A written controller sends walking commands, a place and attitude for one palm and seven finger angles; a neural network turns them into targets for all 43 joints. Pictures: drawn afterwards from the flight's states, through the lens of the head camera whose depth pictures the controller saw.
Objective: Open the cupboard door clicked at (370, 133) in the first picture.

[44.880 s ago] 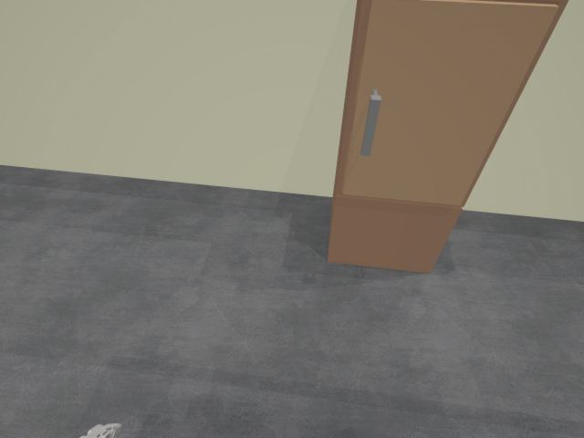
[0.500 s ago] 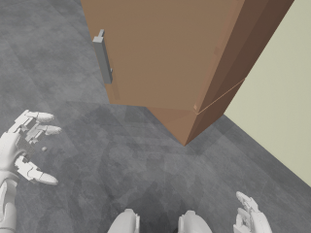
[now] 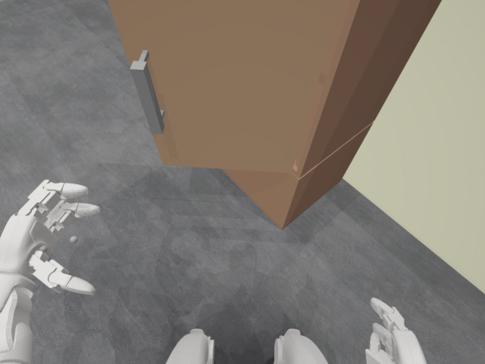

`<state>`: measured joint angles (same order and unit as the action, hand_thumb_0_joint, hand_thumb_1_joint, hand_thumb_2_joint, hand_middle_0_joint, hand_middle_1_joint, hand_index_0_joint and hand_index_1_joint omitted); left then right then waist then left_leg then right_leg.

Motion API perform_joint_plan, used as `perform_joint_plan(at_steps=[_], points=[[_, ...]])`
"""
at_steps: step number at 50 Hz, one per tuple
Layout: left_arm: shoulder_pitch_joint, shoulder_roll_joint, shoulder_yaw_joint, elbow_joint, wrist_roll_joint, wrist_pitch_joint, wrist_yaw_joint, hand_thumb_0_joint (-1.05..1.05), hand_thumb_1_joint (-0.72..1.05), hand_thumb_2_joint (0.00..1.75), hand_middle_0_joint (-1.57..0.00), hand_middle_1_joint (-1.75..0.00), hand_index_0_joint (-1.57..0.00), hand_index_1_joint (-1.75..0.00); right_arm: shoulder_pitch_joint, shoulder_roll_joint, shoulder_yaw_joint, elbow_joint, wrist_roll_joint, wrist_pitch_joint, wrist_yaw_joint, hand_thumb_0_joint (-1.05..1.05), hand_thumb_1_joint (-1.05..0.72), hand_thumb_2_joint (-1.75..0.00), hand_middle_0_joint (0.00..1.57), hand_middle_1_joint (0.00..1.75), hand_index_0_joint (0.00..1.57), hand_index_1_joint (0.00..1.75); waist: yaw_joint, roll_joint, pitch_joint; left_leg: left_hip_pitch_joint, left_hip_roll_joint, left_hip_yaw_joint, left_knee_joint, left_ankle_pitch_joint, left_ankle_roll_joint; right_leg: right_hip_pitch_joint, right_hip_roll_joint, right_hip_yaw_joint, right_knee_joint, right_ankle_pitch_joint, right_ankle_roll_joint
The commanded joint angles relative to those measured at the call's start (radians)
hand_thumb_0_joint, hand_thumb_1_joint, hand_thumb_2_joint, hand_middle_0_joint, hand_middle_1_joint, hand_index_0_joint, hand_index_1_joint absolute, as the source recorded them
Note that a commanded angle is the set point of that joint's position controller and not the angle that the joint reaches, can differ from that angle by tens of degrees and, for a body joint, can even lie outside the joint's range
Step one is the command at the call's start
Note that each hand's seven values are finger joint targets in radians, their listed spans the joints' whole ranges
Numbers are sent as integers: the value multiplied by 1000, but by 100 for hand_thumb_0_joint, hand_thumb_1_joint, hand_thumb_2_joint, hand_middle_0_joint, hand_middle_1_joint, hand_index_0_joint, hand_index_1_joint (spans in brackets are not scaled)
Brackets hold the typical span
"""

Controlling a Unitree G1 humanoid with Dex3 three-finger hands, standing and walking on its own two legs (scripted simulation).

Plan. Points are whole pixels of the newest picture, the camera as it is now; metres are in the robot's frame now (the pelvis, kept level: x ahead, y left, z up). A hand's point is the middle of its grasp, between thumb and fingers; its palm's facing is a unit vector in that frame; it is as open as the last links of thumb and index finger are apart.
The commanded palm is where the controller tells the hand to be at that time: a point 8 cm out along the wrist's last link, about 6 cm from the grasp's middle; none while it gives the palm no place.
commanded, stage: move the hooked fingers beside the handle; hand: left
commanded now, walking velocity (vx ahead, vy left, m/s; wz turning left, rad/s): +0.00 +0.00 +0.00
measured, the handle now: (151, 94) +0.62 +0.23 +0.03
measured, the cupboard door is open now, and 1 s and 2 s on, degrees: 46 46 46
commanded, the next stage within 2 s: none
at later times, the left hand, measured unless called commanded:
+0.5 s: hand (96, 192) +0.36 +0.26 +0.05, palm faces -0.05 -1.00 -0.03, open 14.0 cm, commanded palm +0.34 +0.31 +0.05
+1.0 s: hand (104, 155) +0.44 +0.27 +0.05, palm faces -0.03 -1.00 -0.02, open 14.0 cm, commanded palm +0.43 +0.32 +0.04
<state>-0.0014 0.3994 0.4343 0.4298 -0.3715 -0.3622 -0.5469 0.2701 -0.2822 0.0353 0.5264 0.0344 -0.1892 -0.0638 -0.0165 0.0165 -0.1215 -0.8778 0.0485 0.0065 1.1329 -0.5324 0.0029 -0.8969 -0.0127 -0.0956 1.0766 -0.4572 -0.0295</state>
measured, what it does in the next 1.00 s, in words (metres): stands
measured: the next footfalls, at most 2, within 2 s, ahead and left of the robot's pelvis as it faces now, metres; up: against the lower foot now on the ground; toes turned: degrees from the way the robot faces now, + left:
none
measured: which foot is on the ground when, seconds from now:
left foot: down 0.00-1.00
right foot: down 0.00-1.00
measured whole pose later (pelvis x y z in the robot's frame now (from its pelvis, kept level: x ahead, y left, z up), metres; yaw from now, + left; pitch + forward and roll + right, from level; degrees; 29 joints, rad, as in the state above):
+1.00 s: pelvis -0.01 +0.02 -0.02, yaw -1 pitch +22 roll -3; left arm -0.68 0.58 0.49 1.03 -0.20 -0.40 -0.51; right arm 0.32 -0.30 0.04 0.61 0.02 -0.06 -0.05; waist -0.10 0.00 -0.11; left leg -1.04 0.05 0.02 1.20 -0.54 0.03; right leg -1.06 -0.01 -0.08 1.12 -0.44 -0.01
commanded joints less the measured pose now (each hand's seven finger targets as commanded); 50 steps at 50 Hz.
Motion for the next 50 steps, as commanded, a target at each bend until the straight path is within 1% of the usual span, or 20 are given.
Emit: perform_joint_plan(at_steps=[1, 3, 6, 8, 9, 10, 11, 13, 15, 19, 24, 26, 28, 32, 38, 39, 42, 46, 48, 50], points=[[-167, 262, 101, -196, -31, -63, 0, 0, -50, 30, -30, -120, -30, -120, 9, -144, -66, -129, 4, -53, -14, 0, -90, -90, 20, 30, 20, 30, 5, 62, -279, 84, -47, -18, -151, 276, 23, 258, 27, 98, -150, 164, 2], [-156, 261, 101, -196, -28, -60, -3, 0, -50, 30, -30, -120, -30, -120, 8, -142, -68, -129, 7, -52, -12, 0, -90, -90, 20, 30, 20, 30, 7, 50, -298, 93, -47, -17, -154, 279, 23, 267, 24, 97, -152, 175, 8], [-272, 234, 59, -195, -23, -62, 2, 0, -50, 30, -30, -120, -30, -120, 10, -144, -65, -114, 4, -57, -19, 0, -90, -90, 20, 30, 20, 30, -22, 60, -274, 100, -44, -25, -144, 272, 24, 207, 31, 82, -135, 172, 5], [-296, 272, 95, -128, -13, -57, 9, 0, -50, 30, -30, -120, -30, -120, 20, -150, -65, -99, 5, -54, -23, 0, -90, -90, 20, 30, 20, 30, -18, 37, -268, 81, -42, -29, -145, 254, 20, 203, 28, 83, -135, 152, 7], [-334, 245, 64, -117, -9, -56, 8, 0, -50, 30, -30, -120, -30, -120, 17, -149, -63, -99, 6, -53, -24, 0, -90, -90, 20, 30, 20, 30, -26, 34, -260, 70, -44, -27, -141, 234, 22, 190, 26, 86, -138, 133, 9], [-378, 260, 66, -109, 0, -56, 11, 0, -50, 30, -30, -120, -30, -120, 19, -152, -65, -90, 8, -54, -27, 0, -90, -90, 20, 30, 20, 30, -31, 45, -262, 75, -40, -31, -143, 222, 21, 172, 25, 82, -134, 117, 8], [-414, 256, 56, -109, -2, -55, 7, 0, -50, 30, -30, -120, -30, -120, 19, -151, -62, -91, 5, -55, -30, 0, -90, -90, 20, 30, 20, 30, -30, 59, -275, 75, -42, -29, -135, 234, 22, 173, 28, 85, -125, 128, 4], [-439, 302, 84, -69, 15, -47, 8, 0, -50, 30, -30, -120, -30, -120, 26, -157, -63, -84, 5, -46, -32, 0, -90, -90, 20, 30, 20, 30, -18, 69, -312, 87, -41, -31, -143, 243, 19, 187, 24, 84, -123, 139, 3], [-472, 284, 54, -61, 31, -40, 10, 0, -50, 30, -30, -120, -30, -120, 31, -154, -63, -84, 7, -42, -31, 0, -90, -90, 20, 30, 20, 30, -20, 91, -329, 114, -40, -35, -153, 262, 18, 174, 23, 75, -118, 157, 2], [-509, 299, 65, -46, 44, -33, 33, 0, -50, 30, -30, -120, -30, -120, 50, -154, -68, -79, 3, -29, -22, 0, -90, -90, 20, 30, 20, 30, -8, 110, -392, 168, -35, -43, -158, 345, 9, 179, 24, 62, -102, 220, 1], [-536, 317, 91, 61, 61, -24, 69, 0, -50, 30, -30, -120, -30, -120, 67, -158, -67, -73, 1, 4, -11, 0, -90, -90, 20, 30, 20, 30, -15, 42, -360, 109, -34, -34, -158, 327, 11, 191, 26, 61, -104, 225, 6], [-580, 309, 79, 75, 65, -32, 75, 0, -50, 30, -30, -120, -30, -120, 74, -158, -66, -73, 0, 13, -7, 0, -90, -90, 20, 30, 20, 30, -19, 61, -356, 114, -36, -33, -155, 345, 12, 181, 30, 60, -97, 237, 1], [-608, 345, 103, 108, 78, -42, 78, 0, -50, 30, -30, -120, -30, -120, 86, -164, -69, -63, -1, 27, -4, 0, -90, -90, 20, 30, 20, 30, -22, 49, -358, 100, -34, -30, -156, 328, 12, 186, 28, 65, -103, 232, 5], [-695, 365, 103, 134, 88, -74, 65, 0, -50, 30, -30, -120, -30, -120, 109, -166, -72, -46, -5, 44, -3, 0, -90, -90, 20, 30, 20, 30, -35, 63, -406, 117, -31, -29, -140, 367, 15, 193, 33, 71, -93, 270, 4], [-870, 385, 84, 263, 106, -96, 40, 0, -50, 30, -30, -120, -30, -120, 130, -174, -70, -8, -6, 69, -9, 0, -90, -90, 20, 30, 20, 30, -70, 83, -371, 110, -28, -37, -128, 314, 19, 122, 35, 72, -98, 216, 3], [-881, 410, 97, 274, 112, -99, 39, 0, -50, 30, -30, -120, -30, -120, 134, -178, -70, -4, -7, 72, -8, 0, -90, -90, 20, 30, 20, 30, -61, 96, -390, 111, -28, -42, -128, 309, 17, 121, 34, 71, -94, 203, 1], [-934, 430, 95, 319, 125, -100, 30, 0, -50, 30, -30, -120, -30, -120, 150, -181, -70, 3, -10, 84, -7, 0, -90, -90, 20, 30, 20, 30, -65, 113, -424, 135, -26, -48, -116, 353, 15, 105, 37, 68, -82, 230, -1], [-1028, 452, 91, 383, 141, -104, 34, 0, -50, 30, -30, -120, -30, -120, 164, -183, -66, 9, -13, 102, -3, 0, -90, -90, 20, 30, 20, 30, -84, 112, -424, 114, -24, -51, -97, 345, 21, 76, 40, 66, -70, 222, -1], [-1050, 502, 120, 431, 156, -102, 40, 0, -50, 30, -30, -120, -30, -120, 176, -192, -64, 16, -15, 115, -1, 0, -90, -90, 20, 30, 20, 30, -83, 111, -431, 108, -22, -55, -94, 354, 18, 69, 39, 65, -68, 226, 2], [-1075, 518, 123, 453, 170, -101, 47, 0, -50, 30, -30, -120, -30, -120, 182, -192, -62, 15, -18, 125, 2, 0, -90, -90, 20, 30, 20, 30, -87, 117, -441, 87, -23, -54, -85, 341, 21, 69, 39, 69, -65, 221, 4]])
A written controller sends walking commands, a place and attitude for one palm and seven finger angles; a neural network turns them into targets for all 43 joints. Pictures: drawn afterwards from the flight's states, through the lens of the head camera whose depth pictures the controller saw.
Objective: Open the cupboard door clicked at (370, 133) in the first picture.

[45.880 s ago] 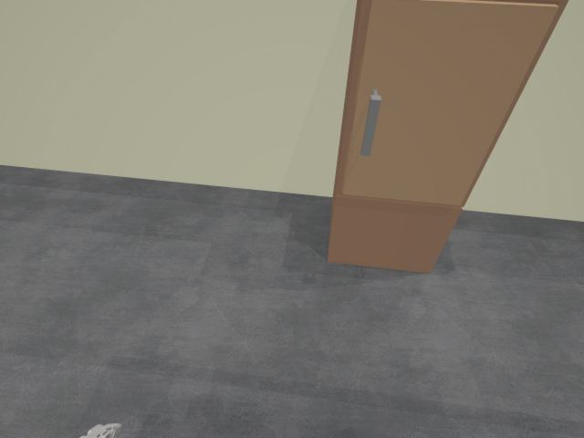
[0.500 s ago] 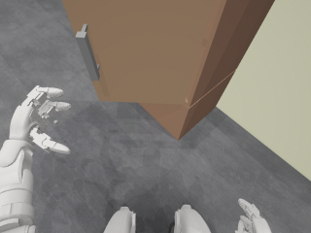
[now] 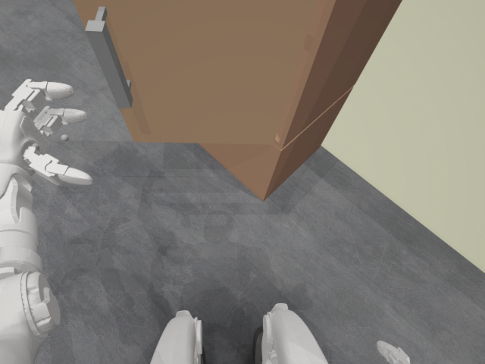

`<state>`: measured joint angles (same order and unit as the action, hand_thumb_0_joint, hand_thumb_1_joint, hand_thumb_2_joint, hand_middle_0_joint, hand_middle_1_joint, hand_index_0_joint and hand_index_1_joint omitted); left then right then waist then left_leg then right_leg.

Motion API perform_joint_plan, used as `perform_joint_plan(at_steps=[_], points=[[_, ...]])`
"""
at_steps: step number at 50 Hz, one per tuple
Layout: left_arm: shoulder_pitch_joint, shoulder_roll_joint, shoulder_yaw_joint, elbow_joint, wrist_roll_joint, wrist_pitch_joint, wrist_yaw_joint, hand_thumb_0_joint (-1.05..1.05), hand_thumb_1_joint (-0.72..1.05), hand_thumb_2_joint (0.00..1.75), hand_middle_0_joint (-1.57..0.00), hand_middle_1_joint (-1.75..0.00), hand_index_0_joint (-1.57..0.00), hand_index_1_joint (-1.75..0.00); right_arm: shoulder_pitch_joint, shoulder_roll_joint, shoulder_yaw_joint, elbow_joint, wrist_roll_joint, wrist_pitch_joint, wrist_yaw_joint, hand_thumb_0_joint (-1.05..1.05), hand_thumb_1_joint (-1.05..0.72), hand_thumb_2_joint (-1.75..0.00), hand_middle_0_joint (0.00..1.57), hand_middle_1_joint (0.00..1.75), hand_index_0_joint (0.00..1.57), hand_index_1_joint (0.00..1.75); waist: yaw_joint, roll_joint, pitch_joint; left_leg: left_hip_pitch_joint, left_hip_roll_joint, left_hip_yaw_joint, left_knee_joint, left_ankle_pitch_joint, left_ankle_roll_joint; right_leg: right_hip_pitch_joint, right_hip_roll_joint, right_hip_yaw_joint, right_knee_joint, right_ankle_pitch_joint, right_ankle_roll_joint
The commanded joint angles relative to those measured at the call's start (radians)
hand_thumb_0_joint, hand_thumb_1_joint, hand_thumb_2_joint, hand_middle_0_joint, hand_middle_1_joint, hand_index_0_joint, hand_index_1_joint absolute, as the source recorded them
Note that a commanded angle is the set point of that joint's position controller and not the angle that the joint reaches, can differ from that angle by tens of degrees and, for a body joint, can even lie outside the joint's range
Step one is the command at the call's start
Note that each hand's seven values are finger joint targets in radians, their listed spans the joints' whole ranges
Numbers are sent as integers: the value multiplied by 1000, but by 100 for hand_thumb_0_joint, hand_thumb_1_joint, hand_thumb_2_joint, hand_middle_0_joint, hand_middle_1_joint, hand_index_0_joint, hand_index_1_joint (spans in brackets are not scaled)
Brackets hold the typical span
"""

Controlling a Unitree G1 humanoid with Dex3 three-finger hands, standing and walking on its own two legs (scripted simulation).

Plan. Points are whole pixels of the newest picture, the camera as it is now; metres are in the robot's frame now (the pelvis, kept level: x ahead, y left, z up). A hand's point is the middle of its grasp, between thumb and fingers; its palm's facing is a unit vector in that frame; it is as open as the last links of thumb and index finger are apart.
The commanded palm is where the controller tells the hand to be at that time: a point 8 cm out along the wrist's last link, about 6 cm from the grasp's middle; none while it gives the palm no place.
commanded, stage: move the hooked fingers beside the handle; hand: left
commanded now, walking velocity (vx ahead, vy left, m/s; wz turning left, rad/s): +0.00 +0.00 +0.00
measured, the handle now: (114, 61) +0.63 +0.23 +0.05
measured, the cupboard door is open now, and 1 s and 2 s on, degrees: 46 46 46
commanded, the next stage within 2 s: slide the fingers in behind the handle in 1.46 s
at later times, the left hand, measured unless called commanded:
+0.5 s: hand (72, 94) +0.53 +0.28 +0.07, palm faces +0.00 -1.00 -0.03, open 14.0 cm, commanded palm +0.53 +0.31 +0.05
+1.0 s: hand (74, 83) +0.56 +0.29 +0.05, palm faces +0.01 -1.00 -0.02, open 13.9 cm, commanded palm +0.56 +0.30 +0.05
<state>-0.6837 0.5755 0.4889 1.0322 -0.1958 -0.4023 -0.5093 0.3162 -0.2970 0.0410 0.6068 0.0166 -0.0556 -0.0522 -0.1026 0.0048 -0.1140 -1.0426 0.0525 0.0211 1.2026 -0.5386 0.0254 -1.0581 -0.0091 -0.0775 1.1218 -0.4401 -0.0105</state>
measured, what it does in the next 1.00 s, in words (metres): stands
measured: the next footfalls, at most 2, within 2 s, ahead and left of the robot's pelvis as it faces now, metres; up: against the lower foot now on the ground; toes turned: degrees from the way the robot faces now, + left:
none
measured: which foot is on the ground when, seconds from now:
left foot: down 0.00-1.00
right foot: down 0.00-1.00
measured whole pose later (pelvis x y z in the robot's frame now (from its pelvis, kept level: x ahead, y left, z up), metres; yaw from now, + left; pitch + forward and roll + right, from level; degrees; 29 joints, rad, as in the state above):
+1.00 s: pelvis +0.01 +0.02 -0.01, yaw -3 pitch +31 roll -7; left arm -1.04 0.86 0.58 1.22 -0.04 -0.29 -0.48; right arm 0.41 -0.28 0.11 0.57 -0.02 0.09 0.00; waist -0.24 0.03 -0.09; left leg -1.24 0.08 0.00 1.27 -0.57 0.04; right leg -1.22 0.02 -0.10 1.11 -0.43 0.01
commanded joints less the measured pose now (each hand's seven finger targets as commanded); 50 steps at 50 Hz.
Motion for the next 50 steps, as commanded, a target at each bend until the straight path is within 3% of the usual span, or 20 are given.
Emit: perform_joint_plan(at_steps=[1, 4, 7, 11, 14, 17, 19, 21, 23, 25, 29, 32, 33, 37, 39, 40, 43, 48, 49, 50], points=[[-425, 346, 65, -142, -7, -64, 8, 0, -50, 30, -30, -120, -30, -120, 140, -177, -65, -67, -2, -6, -9, 0, -90, -90, 20, 30, 20, 30, -9, 133, -445, 256, -27, -71, -151, 357, -2, 221, 39, 48, -105, 206, -18], [-464, 372, 65, -96, 16, -56, 14, 0, -50, 30, -30, -120, -30, -120, 153, -185, -62, -61, -5, 11, -7, 0, -90, -90, 20, 30, 20, 30, -25, 132, -438, 236, -23, -75, -143, 340, 1, 197, 38, 48, -105, 194, -13], [-515, 401, 74, -110, 21, -64, 13, 0, -50, 30, -30, -120, -30, -120, 168, -190, -61, -61, -11, 21, -3, 0, -90, -90, 20, 30, 20, 30, -27, 164, -517, 276, -21, -84, -131, 380, -3, 193, 41, 45, -90, 212, -14], [-560, 437, 87, -64, 29, -54, 11, 0, -50, 30, -30, -120, -30, -120, 187, -195, -54, -57, -13, 38, -2, 0, -90, -90, 20, 30, 20, 30, -49, 146, -506, 245, -19, -90, -113, 393, 4, 183, 48, 43, -84, 224, -14], [-622, 451, 67, -37, 52, -33, 13, 0, -50, 30, -30, -120, -30, -120, 196, -198, -47, -47, -15, 51, -2, 0, -90, -90, 20, 30, 20, 30, -72, 185, -479, 232, -15, -90, -108, 373, 6, 148, 45, 44, -92, 207, -9], [-646, 513, 95, -9, 70, -26, 19, 0, -50, 30, -30, -120, -30, -120, 213, -205, -42, -47, -19, 63, -4, 0, -90, -90, 20, 30, 20, 30, -77, 182, -501, 229, -12, -100, -99, 383, 6, 135, 49, 38, -82, 204, -11], [-690, 512, 78, 21, 80, -16, 23, 0, -50, 30, -30, -120, -30, -120, 217, -206, -36, -46, -19, 66, -4, 0, -90, -90, 20, 30, 20, 30, -99, 176, -471, 196, -11, -99, -90, 349, 11, 110, 50, 40, -88, 176, -8], [-748, 550, 90, 8, 82, -19, 26, 0, -50, 30, -30, -120, -30, -120, 225, -211, -30, -49, -22, 68, -7, 0, -90, -90, 20, 30, 20, 30, -108, 196, -492, 197, -12, -106, -83, 357, 12, 106, 52, 36, -77, 177, -10], [-772, 563, 82, 6, 102, -15, 26, 0, -50, 30, -30, -120, -30, -120, 237, -213, -29, -44, -26, 72, -5, 0, -90, -90, 20, 30, 20, 30, -110, 262, -546, 248, -7, -112, -73, 406, 4, 76, 50, 33, -69, 195, -11], [-781, 595, 100, 17, 111, -8, 30, 0, -50, 30, -30, -120, -30, -120, 248, -217, -26, -42, -30, 78, -1, 0, -90, -90, 20, 30, 20, 30, -109, 271, -559, 258, -5, -120, -65, 430, 0, 68, 52, 28, -64, 200, -11], [-836, 594, 69, 83, 133, 37, 31, 0, -50, 30, -30, -120, -30, -120, 263, -221, -13, -44, -29, 94, -1, 0, -90, -90, 20, 30, 20, 30, -151, 247, -509, 213, 0, -126, -56, 412, 7, 33, 55, 20, -67, 193, -5], [-880, 663, 93, 67, 155, 46, 36, 0, -50, 30, -30, -120, -30, -120, 280, -224, -4, -47, -34, 103, -1, 0, -90, -90, 20, 30, 20, 30, -150, 292, -562, 233, 1, -133, -45, 452, 4, 31, 57, 14, -53, 212, -9], [-899, 657, 82, 61, 163, 47, 39, 0, -50, 30, -30, -120, -30, -120, 285, -223, -4, -45, -37, 106, -1, 0, -90, -90, 20, 30, 20, 30, -159, 312, -571, 250, 4, -137, -39, 477, 0, 15, 58, 11, -50, 221, -10], [-801, 660, 119, 14, 157, 40, 38, 0, -50, 30, -30, -120, -30, -120, 310, -221, -14, -53, -45, 123, 15, 0, -90, -90, 20, 30, 20, 30, -125, 351, -656, 349, 13, -148, -38, 623, -19, 29, 61, 4, -44, 283, -13], [-762, 641, 125, -7, 146, 50, 29, 0, -50, 30, -30, -120, -30, -120, 316, -218, -21, -55, -46, 133, 24, 0, -90, -90, 20, 30, 20, 30, -120, 341, -660, 369, 18, -145, -41, 658, -17, 44, 65, 4, -54, 310, -9], [-728, 671, 150, 2, 145, 59, 27, 0, -50, 30, -30, -120, -30, -120, 317, -219, -20, -59, -45, 140, 25, 0, -90, -90, 20, 30, 20, 30, -109, 318, -639, 344, 18, -141, -48, 649, -14, 70, 66, 2, -58, 317, -9], [-736, 638, 136, -31, 130, 68, 18, 0, -50, 30, -30, -120, -30, -120, 314, -215, -23, -62, -41, 148, 31, 0, -90, -90, 20, 30, 20, 30, -119, 293, -611, 332, 18, -136, -60, 619, -6, 80, 71, 3, -72, 313, -7], [-791, 614, 127, -48, 122, 37, 40, 0, -50, 30, -30, -120, -30, -120, 313, -210, -26, -40, -42, 144, 33, 0, -90, -90, 20, 30, 20, 30, -142, 304, -558, 341, 19, -138, -65, 575, -8, 37, 76, 4, -85, 273, -9], [-800, 634, 137, -51, 128, 30, 47, 0, -50, 30, -30, -120, -30, -120, 315, -210, -25, -37, -44, 143, 31, 0, -90, -90, 20, 30, 20, 30, -137, 307, -558, 340, 18, -141, -67, 579, -10, 47, 74, 3, -83, 271, -11], [-790, 602, 114, -41, 132, 29, 49, 0, -50, 30, -30, -120, -30, -120, 315, -205, -26, -35, -43, 142, 34, 0, -90, -90, 20, 30, 20, 30, -141, 314, -556, 348, 17, -138, -69, 578, -9, 43, 75, 4, -87, 272, -11]])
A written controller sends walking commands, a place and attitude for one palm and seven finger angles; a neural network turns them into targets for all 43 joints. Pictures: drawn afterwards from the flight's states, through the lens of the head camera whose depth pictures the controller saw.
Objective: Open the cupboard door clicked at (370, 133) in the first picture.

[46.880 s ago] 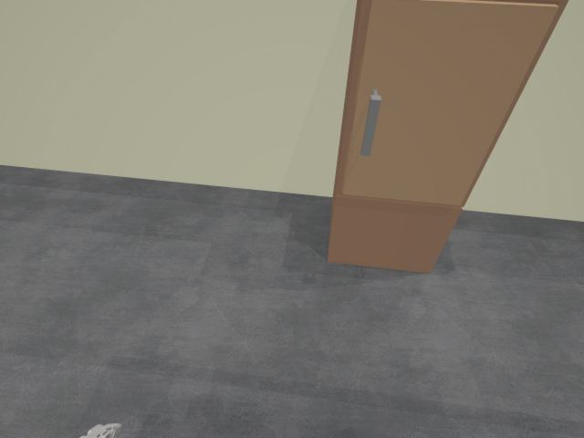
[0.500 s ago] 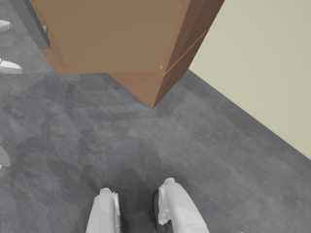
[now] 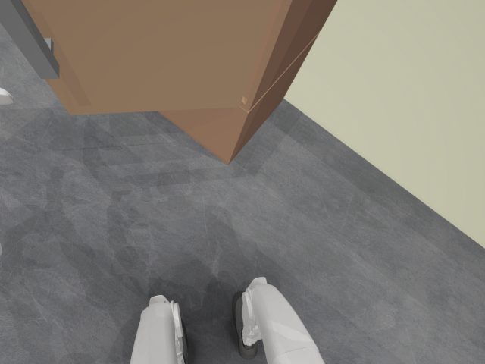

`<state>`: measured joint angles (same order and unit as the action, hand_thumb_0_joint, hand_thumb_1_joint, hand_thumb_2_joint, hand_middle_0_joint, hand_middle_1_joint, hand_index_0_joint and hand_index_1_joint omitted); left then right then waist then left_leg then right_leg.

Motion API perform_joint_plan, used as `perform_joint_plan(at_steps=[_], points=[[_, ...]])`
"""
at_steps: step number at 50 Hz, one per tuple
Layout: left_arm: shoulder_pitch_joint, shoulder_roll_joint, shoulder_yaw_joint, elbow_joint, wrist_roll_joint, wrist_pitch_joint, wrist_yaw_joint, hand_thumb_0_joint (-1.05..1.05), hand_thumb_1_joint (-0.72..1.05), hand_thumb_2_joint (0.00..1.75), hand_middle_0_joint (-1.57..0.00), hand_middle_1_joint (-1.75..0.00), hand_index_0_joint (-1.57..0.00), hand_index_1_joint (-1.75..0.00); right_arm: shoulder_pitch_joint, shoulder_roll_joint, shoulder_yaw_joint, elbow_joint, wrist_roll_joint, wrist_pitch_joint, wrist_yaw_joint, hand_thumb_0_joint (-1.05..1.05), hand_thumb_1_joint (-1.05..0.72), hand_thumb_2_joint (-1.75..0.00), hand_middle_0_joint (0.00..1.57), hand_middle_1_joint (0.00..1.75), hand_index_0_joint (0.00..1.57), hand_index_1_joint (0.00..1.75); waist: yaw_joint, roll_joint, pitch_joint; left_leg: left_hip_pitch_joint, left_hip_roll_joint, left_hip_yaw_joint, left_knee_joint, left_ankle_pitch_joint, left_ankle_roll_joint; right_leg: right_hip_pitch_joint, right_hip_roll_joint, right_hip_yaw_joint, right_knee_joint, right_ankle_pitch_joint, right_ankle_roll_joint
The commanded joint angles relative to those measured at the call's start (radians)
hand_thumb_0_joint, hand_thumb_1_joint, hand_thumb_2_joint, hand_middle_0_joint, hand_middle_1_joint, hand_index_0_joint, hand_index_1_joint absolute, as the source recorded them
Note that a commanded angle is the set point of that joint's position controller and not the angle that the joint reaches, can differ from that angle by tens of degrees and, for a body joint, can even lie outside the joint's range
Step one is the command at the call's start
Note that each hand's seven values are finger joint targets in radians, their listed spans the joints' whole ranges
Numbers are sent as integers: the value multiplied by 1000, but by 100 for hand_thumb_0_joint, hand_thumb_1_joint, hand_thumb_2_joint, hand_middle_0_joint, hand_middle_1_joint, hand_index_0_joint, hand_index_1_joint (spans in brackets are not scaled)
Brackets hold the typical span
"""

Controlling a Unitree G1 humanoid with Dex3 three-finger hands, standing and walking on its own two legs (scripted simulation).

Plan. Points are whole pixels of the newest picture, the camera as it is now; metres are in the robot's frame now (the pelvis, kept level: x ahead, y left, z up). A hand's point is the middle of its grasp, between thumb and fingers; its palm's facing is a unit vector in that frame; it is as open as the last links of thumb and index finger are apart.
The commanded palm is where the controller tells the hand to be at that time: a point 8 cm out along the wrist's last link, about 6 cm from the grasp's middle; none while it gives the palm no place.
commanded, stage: move the hooked fingers beside the handle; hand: left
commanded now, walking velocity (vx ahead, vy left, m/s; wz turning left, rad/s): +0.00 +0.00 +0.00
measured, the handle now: (22, 14) +0.60 +0.25 +0.06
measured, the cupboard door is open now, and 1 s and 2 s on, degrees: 46 46 46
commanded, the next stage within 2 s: slide the fingers in behind the handle in 0.46 s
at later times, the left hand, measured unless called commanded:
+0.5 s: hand out of the picture +0.54 +0.29 +0.07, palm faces +0.06 -1.00 -0.05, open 13.9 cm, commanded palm +0.53 +0.31 +0.06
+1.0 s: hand (7, 47) +0.55 +0.26 +0.06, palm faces +0.05 -1.00 -0.05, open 13.9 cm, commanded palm +0.54 +0.28 +0.06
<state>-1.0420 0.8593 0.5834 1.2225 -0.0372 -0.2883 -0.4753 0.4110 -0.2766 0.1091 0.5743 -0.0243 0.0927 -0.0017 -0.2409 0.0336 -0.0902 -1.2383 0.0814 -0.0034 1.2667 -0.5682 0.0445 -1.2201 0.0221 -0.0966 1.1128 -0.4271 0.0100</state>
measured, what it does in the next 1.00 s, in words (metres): stands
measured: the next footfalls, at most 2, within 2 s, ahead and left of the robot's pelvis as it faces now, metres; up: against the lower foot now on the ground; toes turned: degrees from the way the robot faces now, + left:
none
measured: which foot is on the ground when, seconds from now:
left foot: down 0.00-1.00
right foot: down 0.00-1.00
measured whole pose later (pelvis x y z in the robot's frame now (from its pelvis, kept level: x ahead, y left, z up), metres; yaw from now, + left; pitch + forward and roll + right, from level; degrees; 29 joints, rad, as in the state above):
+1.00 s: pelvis +0.00 -0.01 +0.00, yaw +0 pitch +31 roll -6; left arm -1.06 0.79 0.53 1.20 -0.02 -0.32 -0.38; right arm 0.39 -0.28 0.09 0.58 -0.03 0.08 0.00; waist -0.25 0.04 -0.09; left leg -1.26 0.08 -0.01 1.29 -0.57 0.03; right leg -1.25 0.02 -0.10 1.14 -0.43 0.00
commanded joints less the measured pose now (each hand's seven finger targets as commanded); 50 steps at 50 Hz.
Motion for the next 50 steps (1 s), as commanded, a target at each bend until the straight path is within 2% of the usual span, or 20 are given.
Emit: perform_joint_plan(at_steps=[1, 3, 8, 10, 11, 13, 17, 20, 24, 28, 29, 32, 33, 37, 38, 39, 42, 44, 47, 50], points=[[-439, 299, 4, -245, -28, -93, 15, 0, -50, 30, -30, -120, -30, -120, 223, -224, -96, 0, -2, -7, -17, 0, -90, -90, 20, 30, 20, 30, -3, 320, -579, 589, -10, -122, -136, 652, -35, 182, 43, 19, -78, 263, -35], [-396, 254, -27, -218, -23, -88, 13, 0, -50, 30, -30, -120, -30, -120, 223, -223, -96, 4, -4, -4, -13, 0, -90, -90, 20, 30, 20, 30, 3, 338, -576, 630, -6, -129, -138, 696, -48, 152, 42, 14, -83, 251, -34], [-378, 200, -67, -158, -30, -57, 1, 0, -50, 30, -30, -120, -30, -120, 216, -225, -96, -4, -1, 5, -21, 0, -90, -90, 20, 30, 20, 30, -18, 273, -524, 576, -9, -123, -140, 657, -35, 153, 40, 10, -86, 256, -29], [-393, 228, -42, -146, -38, -61, 9, 0, -50, 30, -30, -120, -30, -120, 208, -225, -91, -15, -1, 3, -23, 0, -90, -90, 20, 30, 20, 30, -19, 226, -508, 502, -17, -106, -135, 584, -22, 199, 41, 19, -85, 262, -29], [-397, 270, -5, -173, -39, -78, 15, 0, -50, 30, -30, -120, -30, -120, 212, -228, -93, -17, -2, 0, -26, 0, -90, -90, 20, 30, 20, 30, -9, 222, -528, 506, -17, -114, -133, 604, -23, 210, 41, 18, -75, 274, -34], [-410, 325, 31, -211, -32, -104, 27, 0, -50, 30, -30, -120, -30, -120, 203, -227, -95, -22, -5, -4, -25, 0, -90, -90, 20, 30, 20, 30, 10, 266, -589, 508, -21, -102, -121, 622, -27, 247, 38, 30, -64, 303, -35], [-437, 342, 38, -250, -15, -137, 50, 0, -50, 30, -30, -120, -30, -120, 200, -222, -95, -14, -7, -4, -16, 0, -90, -90, 20, 30, 20, 30, 13, 322, -621, 565, -14, -111, -112, 677, -39, 227, 39, 30, -54, 309, -36], [-412, 308, 7, -203, -15, -108, 40, 0, -50, 30, -30, -120, -30, -120, 196, -222, -92, -13, -1, 2, -16, 0, -90, -90, 20, 30, 20, 30, -1, 273, -587, 523, -16, -103, -115, 630, -27, 244, 39, 29, -64, 304, -29], [-369, 294, -1, -198, -24, -77, 6, 0, -50, 30, -30, -120, -30, -120, 199, -223, -93, -18, 4, 6, -20, 0, -90, -90, 20, 30, 20, 30, 10, 278, -618, 531, -19, -101, -118, 638, -24, 257, 38, 30, -68, 318, -28], [-424, 291, -15, -163, -36, -68, -4, 0, -50, 30, -30, -120, -30, -120, 194, -225, -85, -12, 5, 1, -27, 0, -90, -90, 20, 30, 20, 30, -19, 220, -556, 445, -20, -97, -112, 536, -10, 245, 41, 32, -70, 281, -25], [-426, 298, -10, -165, -34, -71, -1, 0, -50, 30, -30, -120, -30, -120, 195, -224, -85, -14, 6, 0, -28, 0, -90, -90, 20, 30, 20, 30, -14, 223, -555, 433, -23, -93, -113, 522, -9, 253, 41, 35, -70, 273, -27], [-463, 238, -54, -170, -35, -90, 14, 0, -50, 30, -30, -120, -30, -120, 193, -221, -86, -4, 2, -10, -25, 0, -90, -90, 20, 30, 20, 30, -30, 257, -545, 469, -19, -105, -113, 507, -16, 186, 40, 29, -70, 230, -30], [-466, 260, -42, -165, -30, -93, 22, 0, -50, 30, -30, -120, -30, -120, 195, -224, -84, -3, 2, -10, -28, 0, -90, -90, 20, 30, 20, 30, -27, 244, -537, 454, -19, -104, -111, 494, -15, 189, 41, 30, -68, 220, -31], [-469, 250, -38, -194, -23, -96, 43, 0, -50, 30, -30, -120, -30, -120, 207, -223, -87, -1, -4, -13, -21, 0, -90, -90, 20, 30, 20, 30, -9, 313, -612, 522, -20, -117, -113, 557, -28, 179, 36, 23, -53, 236, -36], [-460, 251, -37, -203, -20, -93, 46, 0, -50, 30, -30, -120, -30, -120, 208, -222, -89, -1, -5, -12, -19, 0, -90, -90, 20, 30, 20, 30, -8, 306, -632, 527, -19, -112, -107, 576, -25, 194, 37, 27, -54, 257, -35], [-430, 261, -25, -182, -18, -85, 50, 0, -50, 30, -30, -120, -30, -120, 209, -221, -87, -5, -3, -9, -18, 0, -90, -90, 20, 30, 20, 30, 1, 285, -621, 499, -22, -106, -109, 562, -23, 219, 38, 30, -57, 263, -34], [-442, 278, -16, -169, -14, -70, 66, 0, -50, 30, -30, -120, -30, -120, 199, -219, -82, -14, 0, -8, -18, 0, -90, -90, 20, 30, 20, 30, -9, 244, -572, 424, -24, -93, -112, 502, -11, 247, 37, 36, -61, 258, -29], [-476, 299, -12, -214, -1, -76, 80, 0, -50, 30, -30, -120, -30, -120, 200, -217, -83, -17, -2, -9, -18, 0, -90, -90, 20, 30, 20, 30, -3, 269, -593, 430, -25, -93, -118, 495, -12, 265, 36, 38, -60, 256, -30], [-466, 262, -15, -298, -7, -111, 97, 0, -50, 30, -30, -120, -30, -120, 209, -216, -95, -12, -8, -14, -9, 0, -90, -90, 20, 30, 20, 30, 7, 321, -685, 556, -18, -111, -116, 606, -29, 234, 36, 32, -52, 290, -35], [-439, 204, -35, -261, -25, -110, 101, 0, -50, 30, -30, -120, -30, -120, 205, -213, -98, -1, -6, -13, -5, 0, -90, -90, 20, 30, 20, 30, -6, 267, -624, 523, -18, -105, -123, 572, -25, 245, 38, 32, -68, 285, -30]])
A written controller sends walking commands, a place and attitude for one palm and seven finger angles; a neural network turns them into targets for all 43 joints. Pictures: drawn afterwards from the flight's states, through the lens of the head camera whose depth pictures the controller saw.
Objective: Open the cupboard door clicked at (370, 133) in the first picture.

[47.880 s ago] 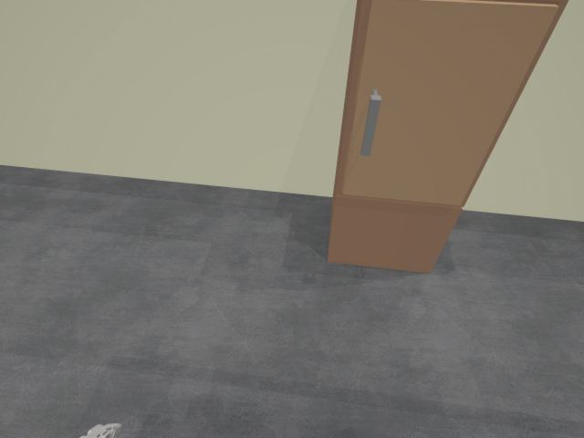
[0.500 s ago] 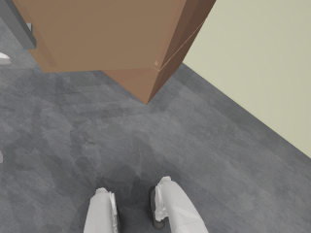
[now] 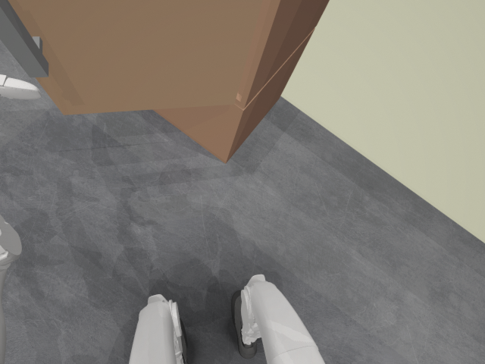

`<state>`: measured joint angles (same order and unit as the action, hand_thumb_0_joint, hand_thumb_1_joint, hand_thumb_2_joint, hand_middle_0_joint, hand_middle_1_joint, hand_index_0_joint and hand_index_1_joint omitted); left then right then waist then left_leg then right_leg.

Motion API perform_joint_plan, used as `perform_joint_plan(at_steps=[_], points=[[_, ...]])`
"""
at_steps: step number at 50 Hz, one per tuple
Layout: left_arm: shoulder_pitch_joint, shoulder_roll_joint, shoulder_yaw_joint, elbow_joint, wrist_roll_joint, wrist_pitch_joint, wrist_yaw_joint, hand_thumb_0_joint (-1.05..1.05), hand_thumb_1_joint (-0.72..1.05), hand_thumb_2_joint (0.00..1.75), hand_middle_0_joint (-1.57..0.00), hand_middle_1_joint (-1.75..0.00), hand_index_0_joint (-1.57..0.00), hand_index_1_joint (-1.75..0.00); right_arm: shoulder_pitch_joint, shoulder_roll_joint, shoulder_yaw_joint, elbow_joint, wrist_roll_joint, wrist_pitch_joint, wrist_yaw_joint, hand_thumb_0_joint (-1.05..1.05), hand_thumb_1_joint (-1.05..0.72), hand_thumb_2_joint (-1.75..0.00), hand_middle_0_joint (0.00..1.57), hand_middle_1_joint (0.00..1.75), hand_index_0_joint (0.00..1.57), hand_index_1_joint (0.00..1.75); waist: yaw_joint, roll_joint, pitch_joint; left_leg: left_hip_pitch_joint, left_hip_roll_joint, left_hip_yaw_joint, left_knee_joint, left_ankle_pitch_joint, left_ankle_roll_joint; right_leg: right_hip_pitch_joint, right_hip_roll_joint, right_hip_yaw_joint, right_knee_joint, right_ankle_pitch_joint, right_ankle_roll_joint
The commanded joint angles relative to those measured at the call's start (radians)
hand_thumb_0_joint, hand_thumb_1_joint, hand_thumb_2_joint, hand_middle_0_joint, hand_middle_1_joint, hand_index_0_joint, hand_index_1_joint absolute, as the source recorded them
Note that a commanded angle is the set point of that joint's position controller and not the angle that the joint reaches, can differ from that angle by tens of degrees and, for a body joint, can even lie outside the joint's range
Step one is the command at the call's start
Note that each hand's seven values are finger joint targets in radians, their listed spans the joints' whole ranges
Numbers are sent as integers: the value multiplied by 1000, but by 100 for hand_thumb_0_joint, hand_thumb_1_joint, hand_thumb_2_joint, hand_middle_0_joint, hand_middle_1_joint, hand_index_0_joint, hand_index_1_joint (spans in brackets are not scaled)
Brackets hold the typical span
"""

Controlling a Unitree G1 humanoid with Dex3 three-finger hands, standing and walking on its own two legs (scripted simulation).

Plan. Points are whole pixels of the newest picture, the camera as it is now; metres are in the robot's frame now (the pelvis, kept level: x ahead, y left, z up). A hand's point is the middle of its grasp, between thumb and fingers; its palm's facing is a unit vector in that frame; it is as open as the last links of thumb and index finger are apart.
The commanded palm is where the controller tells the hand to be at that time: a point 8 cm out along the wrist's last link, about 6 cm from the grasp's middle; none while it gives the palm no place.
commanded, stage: slide the fingers in behind the handle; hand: left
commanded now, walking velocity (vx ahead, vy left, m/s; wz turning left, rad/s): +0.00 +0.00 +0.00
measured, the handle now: (8, 11) +0.61 +0.25 +0.07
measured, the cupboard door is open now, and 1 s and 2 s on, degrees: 46 46 46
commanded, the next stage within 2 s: close the thumb around the handle in 1.16 s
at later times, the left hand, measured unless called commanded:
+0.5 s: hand (14, 50) +0.55 +0.24 +0.06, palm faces +0.05 -1.00 -0.02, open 13.9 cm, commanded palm +0.54 +0.27 +0.07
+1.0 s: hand (27, 48) +0.55 +0.23 +0.07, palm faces +0.06 -1.00 -0.02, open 14.0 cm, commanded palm +0.54 +0.25 +0.07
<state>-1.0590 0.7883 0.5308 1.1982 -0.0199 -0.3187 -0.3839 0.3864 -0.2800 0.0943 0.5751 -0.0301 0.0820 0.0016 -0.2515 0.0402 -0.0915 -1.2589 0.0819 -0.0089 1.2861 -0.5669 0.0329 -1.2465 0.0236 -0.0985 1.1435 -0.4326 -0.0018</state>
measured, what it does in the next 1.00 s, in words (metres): stands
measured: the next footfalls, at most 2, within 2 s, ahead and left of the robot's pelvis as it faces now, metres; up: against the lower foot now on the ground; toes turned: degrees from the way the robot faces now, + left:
none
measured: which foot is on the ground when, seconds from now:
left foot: down 0.00-1.00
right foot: down 0.00-1.00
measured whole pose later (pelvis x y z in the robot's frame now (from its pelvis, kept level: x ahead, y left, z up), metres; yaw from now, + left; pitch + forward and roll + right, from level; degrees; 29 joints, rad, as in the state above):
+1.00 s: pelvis +0.01 +0.00 +0.01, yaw +1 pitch +29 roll -5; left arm -1.04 0.63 0.45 1.22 -0.04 -0.38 -0.26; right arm 0.38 -0.26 0.07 0.61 -0.04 0.07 0.02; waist -0.23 0.04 -0.11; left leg -1.21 0.06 0.00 1.26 -0.57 0.04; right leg -1.20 0.01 -0.09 1.14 -0.45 0.00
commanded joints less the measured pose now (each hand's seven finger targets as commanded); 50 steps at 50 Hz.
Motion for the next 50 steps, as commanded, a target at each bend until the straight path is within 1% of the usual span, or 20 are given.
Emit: perform_joint_plan(at_steps=[1, 2, 5, 7, 9, 12, 16, 20, 22, 23, 26, 28, 32, 33, 35, 38, 41, 45, 47, 50], points=[[-407, 248, 9, -206, -46, -74, 8, 0, -50, 30, -30, -120, -30, -120, 234, -208, -85, -1, 0, -3, -8, 0, -90, -90, 20, 30, 20, 30, -2, 242, -603, 534, -20, -101, -144, 559, -9, 261, 38, 31, -99, 282, -20], [-414, 232, -9, -180, -46, -63, 5, 0, -50, 30, -30, -120, -30, -120, 230, -209, -84, 4, 3, -2, -9, 0, -90, -90, 20, 30, 20, 30, -9, 235, -574, 510, -21, -96, -149, 533, -8, 259, 36, 33, -105, 274, -17], [-388, 255, -2, -128, -36, -33, 9, 0, -50, 30, -30, -120, -30, -120, 233, -209, -77, -4, 6, -2, -15, 0, -90, -90, 20, 30, 20, 30, -6, 180, -524, 420, -29, -78, -159, 456, 4, 304, 35, 41, -117, 255, -14], [-395, 236, -19, -135, -29, -43, 15, 0, -50, 30, -30, -120, -30, -120, 235, -204, -76, -5, 4, -5, -15, 0, -90, -90, 20, 30, 20, 30, -1, 208, -534, 446, -30, -79, -160, 477, 1, 291, 34, 39, -112, 262, -18], [-408, 263, 5, -187, -28, -68, 25, 0, -50, 30, -30, -120, -30, -120, 237, -203, -81, -3, -2, -7, -14, 0, -90, -90, 20, 30, 20, 30, 7, 226, -575, 480, -27, -83, -153, 514, -3, 293, 33, 40, -104, 281, -19], [-409, 202, -17, -229, -46, -108, 31, 0, -50, 30, -30, -120, -30, -120, 232, -199, -90, 2, -4, -10, -6, 0, -90, -90, 20, 30, 20, 30, 7, 259, -615, 549, -24, -92, -148, 571, -14, 265, 33, 38, -97, 298, -23], [-390, 199, 0, -176, -54, -98, 38, 0, -50, 30, -30, -120, -30, -120, 232, -203, -90, 4, -2, -6, -4, 0, -90, -90, 20, 30, 20, 30, 4, 200, -564, 491, -29, -84, -153, 522, -6, 289, 35, 39, -104, 286, -21], [-388, 198, -8, -195, -39, -92, 52, 0, -50, 30, -30, -120, -30, -120, 227, -197, -91, -1, -2, -7, -4, 0, -90, -90, 20, 30, 20, 30, 16, 211, -583, 471, -35, -70, -153, 507, -4, 327, 31, 48, -107, 301, -18], [-390, 210, 8, -229, -42, -110, 61, 0, -50, 30, -30, -120, -30, -120, 228, -196, -92, -2, -4, -7, -3, 0, -90, -90, 20, 30, 20, 30, 24, 238, -621, 502, -34, -75, -150, 546, -8, 333, 32, 48, -98, 326, -22], [-390, 209, 10, -241, -43, -117, 64, 0, -50, 30, -30, -120, -30, -120, 226, -195, -95, -1, -4, -8, -2, 0, -90, -90, 20, 30, 20, 30, 24, 225, -631, 514, -32, -79, -150, 556, -10, 330, 31, 45, -95, 327, -21], [-397, 149, -26, -232, -52, -126, 65, 0, -50, 30, -30, -120, -30, -120, 224, -190, -96, 5, -3, -11, 2, 0, -90, -90, 20, 30, 20, 30, 10, 220, -599, 519, -32, -83, -151, 554, -9, 309, 34, 43, -99, 321, -23], [-408, 143, -33, -208, -52, -117, 66, 0, -50, 30, -30, -120, -30, -120, 221, -194, -96, 12, -2, -9, -2, 0, -90, -90, 20, 30, 20, 30, -1, 201, -574, 494, -32, -80, -153, 523, -8, 308, 31, 44, -105, 306, -18], [-380, 124, -42, -194, -49, -108, 66, 0, -50, 30, -30, -120, -30, -120, 223, -191, -97, 13, -3, -10, -1, 0, -90, -90, 20, 30, 20, 30, 14, 233, -595, 525, -34, -82, -155, 551, -13, 294, 30, 40, -101, 308, -22], [-406, 112, -52, -211, -50, -109, 70, 0, -50, 30, -30, -120, -30, -120, 223, -191, -98, 16, -5, -9, -1, 0, -90, -90, 20, 30, 20, 30, 2, 221, -590, 528, -31, -84, -153, 548, -13, 288, 30, 40, -101, 308, -20], [-388, 91, -59, -203, -49, -110, 79, 0, -50, 30, -30, -120, -30, -120, 223, -187, -98, 12, -6, -9, 2, 0, -90, -90, 20, 30, 20, 30, 7, 204, -583, 521, -34, -85, -158, 540, -13, 295, 31, 38, -104, 301, -21], [-413, 77, -64, -208, -52, -120, 94, 0, -50, 30, -30, -120, -30, -120, 221, -187, -99, 18, -8, -11, 3, 0, -90, -90, 20, 30, 20, 30, 3, 226, -575, 537, -33, -89, -158, 553, -18, 273, 29, 36, -103, 298, -22], [-419, 110, -35, -200, -44, -130, 112, 0, -50, 30, -30, -120, -30, -120, 225, -190, -99, 16, -11, -11, 3, 0, -90, -90, 20, 30, 20, 30, 3, 189, -578, 512, -36, -88, -155, 530, -12, 289, 31, 39, -100, 291, -23], [-426, 75, -76, -191, -26, -134, 116, 0, -50, 30, -30, -120, -30, -120, 221, -186, -99, 18, -10, -10, 5, 0, -90, -90, 20, 30, 20, 30, 0, 201, -562, 521, -35, -91, -163, 511, -16, 270, 29, 36, -103, 264, -22], [-442, 60, -81, -205, -32, -139, 118, 0, -50, 30, -30, -120, -30, -120, 223, -187, -101, 21, -12, -11, 5, 0, -90, -90, 20, 30, 20, 30, 0, 234, -592, 560, -34, -96, -162, 546, -21, 254, 28, 33, -101, 272, -22], [-430, 65, -77, -193, -33, -134, 115, 0, -50, 30, -30, -120, -30, -120, 227, -188, -102, 25, -12, -10, 4, 0, -90, -90, 20, 30, 20, 30, -1, 201, -601, 546, -35, -95, -161, 533, -18, 273, 30, 36, -105, 275, -21]])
